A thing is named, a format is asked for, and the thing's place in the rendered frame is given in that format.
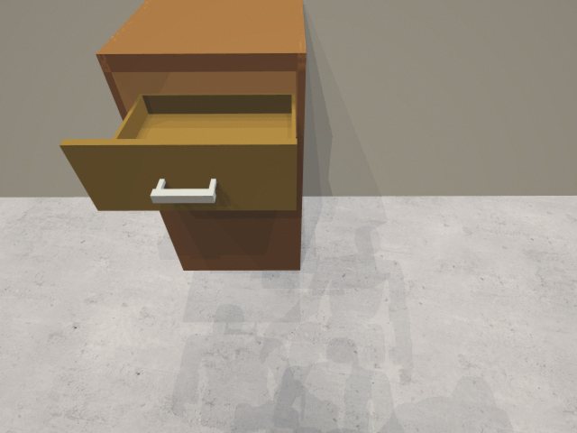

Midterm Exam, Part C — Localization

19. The drawer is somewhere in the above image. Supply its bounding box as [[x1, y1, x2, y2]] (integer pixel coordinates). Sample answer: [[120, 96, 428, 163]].
[[60, 93, 298, 211]]

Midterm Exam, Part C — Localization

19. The handle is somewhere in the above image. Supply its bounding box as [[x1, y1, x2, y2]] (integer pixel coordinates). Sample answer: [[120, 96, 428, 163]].
[[151, 179, 216, 203]]

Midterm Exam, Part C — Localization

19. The cabinet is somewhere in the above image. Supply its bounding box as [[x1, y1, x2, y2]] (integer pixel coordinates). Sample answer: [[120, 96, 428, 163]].
[[96, 0, 307, 271]]

